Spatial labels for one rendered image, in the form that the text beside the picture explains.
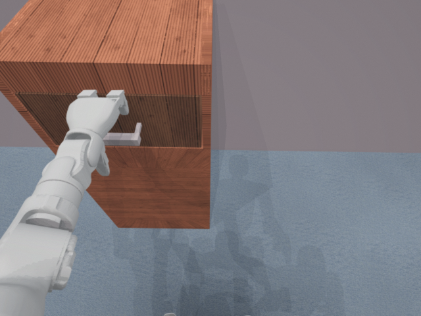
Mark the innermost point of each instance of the cabinet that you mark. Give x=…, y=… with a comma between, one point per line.
x=141, y=47

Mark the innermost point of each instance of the left robot forearm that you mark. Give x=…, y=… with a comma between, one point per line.
x=56, y=199

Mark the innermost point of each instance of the robot left upper arm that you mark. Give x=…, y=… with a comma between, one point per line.
x=35, y=261

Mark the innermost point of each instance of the robot left hand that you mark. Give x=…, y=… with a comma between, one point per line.
x=98, y=114

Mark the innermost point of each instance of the handle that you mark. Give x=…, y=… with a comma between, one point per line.
x=131, y=139

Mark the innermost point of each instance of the drawer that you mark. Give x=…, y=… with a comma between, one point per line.
x=167, y=120

